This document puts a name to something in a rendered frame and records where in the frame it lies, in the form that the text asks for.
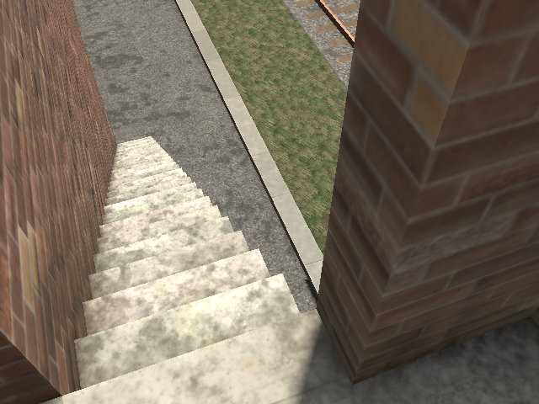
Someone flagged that stairs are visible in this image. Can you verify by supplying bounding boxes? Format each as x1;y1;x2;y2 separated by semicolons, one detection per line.
74;136;301;389

